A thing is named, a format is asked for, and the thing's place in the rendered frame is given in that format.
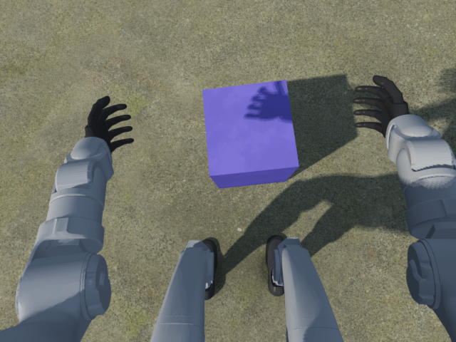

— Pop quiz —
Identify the robot left upper arm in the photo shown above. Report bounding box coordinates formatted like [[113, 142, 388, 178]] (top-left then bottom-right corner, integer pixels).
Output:
[[0, 252, 111, 342]]

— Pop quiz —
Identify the right robot hand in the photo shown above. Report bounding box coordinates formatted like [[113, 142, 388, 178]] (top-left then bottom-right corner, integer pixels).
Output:
[[353, 76, 409, 138]]

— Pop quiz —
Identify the robot left thigh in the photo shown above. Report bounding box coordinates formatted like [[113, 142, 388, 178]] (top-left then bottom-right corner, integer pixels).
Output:
[[150, 247, 214, 342]]

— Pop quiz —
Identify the robot right upper arm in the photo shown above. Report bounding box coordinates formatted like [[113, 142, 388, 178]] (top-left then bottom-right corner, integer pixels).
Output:
[[406, 239, 456, 342]]

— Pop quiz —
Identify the left robot forearm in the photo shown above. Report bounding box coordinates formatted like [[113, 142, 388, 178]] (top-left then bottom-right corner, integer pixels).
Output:
[[16, 137, 114, 319]]

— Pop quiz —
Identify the carton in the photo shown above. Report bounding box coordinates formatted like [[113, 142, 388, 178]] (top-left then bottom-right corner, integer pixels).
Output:
[[202, 80, 299, 188]]

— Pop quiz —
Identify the left robot hand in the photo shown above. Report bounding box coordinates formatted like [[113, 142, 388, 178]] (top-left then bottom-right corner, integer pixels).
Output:
[[85, 96, 134, 154]]

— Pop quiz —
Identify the robot left foot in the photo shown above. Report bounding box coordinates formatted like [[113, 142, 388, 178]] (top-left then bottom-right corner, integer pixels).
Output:
[[202, 239, 217, 300]]

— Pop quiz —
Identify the right robot forearm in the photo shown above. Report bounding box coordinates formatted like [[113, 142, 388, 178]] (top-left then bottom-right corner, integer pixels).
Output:
[[385, 114, 456, 239]]

